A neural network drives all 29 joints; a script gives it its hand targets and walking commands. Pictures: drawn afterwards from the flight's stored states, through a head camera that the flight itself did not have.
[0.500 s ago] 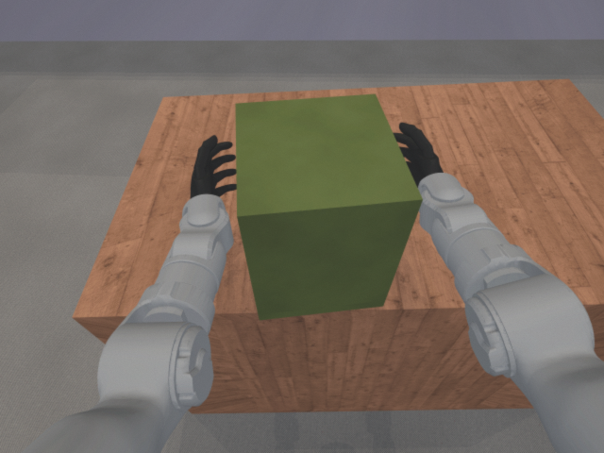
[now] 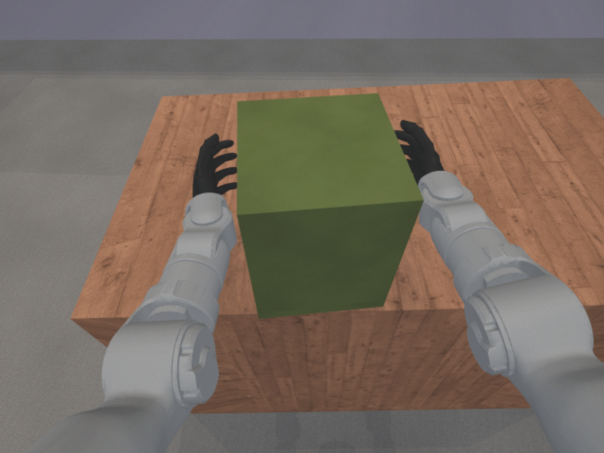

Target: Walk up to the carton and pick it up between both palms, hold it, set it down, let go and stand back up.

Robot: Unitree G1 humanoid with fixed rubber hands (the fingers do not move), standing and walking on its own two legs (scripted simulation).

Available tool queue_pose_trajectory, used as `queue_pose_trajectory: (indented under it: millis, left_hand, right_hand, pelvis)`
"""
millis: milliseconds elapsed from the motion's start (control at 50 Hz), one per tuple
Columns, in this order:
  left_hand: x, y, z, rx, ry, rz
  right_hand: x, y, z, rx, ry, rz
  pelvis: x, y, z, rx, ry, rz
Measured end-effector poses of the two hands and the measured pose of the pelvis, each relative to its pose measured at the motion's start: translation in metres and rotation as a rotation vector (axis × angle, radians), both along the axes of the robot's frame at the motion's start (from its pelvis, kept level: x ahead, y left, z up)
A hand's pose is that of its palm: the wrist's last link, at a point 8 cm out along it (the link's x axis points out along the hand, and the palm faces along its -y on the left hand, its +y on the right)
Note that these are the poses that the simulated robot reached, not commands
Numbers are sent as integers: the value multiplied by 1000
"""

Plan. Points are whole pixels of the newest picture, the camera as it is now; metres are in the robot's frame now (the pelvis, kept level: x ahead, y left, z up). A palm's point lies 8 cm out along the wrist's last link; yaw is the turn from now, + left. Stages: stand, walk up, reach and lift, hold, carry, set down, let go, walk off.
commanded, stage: reach and lift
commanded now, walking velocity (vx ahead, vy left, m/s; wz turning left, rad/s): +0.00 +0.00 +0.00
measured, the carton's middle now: (315, 211) +0.45 +0.02 +0.05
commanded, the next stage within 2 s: none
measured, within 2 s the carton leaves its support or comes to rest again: leaves its support in 0.58 s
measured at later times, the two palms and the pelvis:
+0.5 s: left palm (199, 209) +0.40 +0.18 +0.11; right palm (420, 190) +0.43 -0.11 +0.12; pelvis -0.01 +0.01 +0.00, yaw +0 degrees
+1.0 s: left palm (190, 199) +0.39 +0.17 +0.15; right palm (428, 180) +0.42 -0.12 +0.15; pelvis -0.02 +0.01 +0.00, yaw +0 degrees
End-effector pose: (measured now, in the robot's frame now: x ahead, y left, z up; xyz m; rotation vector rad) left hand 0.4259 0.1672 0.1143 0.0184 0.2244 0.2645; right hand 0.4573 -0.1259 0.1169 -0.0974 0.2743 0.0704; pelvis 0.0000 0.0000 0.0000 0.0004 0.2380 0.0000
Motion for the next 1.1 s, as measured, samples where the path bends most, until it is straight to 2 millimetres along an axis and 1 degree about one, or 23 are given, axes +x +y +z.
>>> queue_pose_trajectory:
  millis: [200,320,480,600,820,940,1100]
  left_hand:
    - [-4,4,-5,15,12,6]
    - [-11,9,-3,23,12,-7]
    - [-24,9,-4,22,40,-7]
    - [-29,8,4,21,32,-4]
    - [-34,8,15,23,36,-3]
    - [-36,7,28,28,10,-6]
    - [-44,7,35,20,27,-7]
  right_hand:
    - [-3,8,0,-31,-32,-2]
    - [-11,12,3,-35,-62,-2]
    - [-25,11,-1,-17,-46,2]
    - [-31,11,4,-12,-54,3]
    - [-36,11,15,5,-56,-7]
    - [-38,11,26,39,-75,-19]
    - [-46,11,34,68,-61,-31]
  pelvis:
    - [0,2,1,-3,-5,0]
    - [0,6,2,-8,-29,0]
    - [-8,8,2,-11,-59,0]
    - [-12,8,3,-11,-72,0]
    - [-14,8,3,-11,-97,1]
    - [-15,8,3,-11,-115,1]
    - [-18,8,4,-11,-149,1]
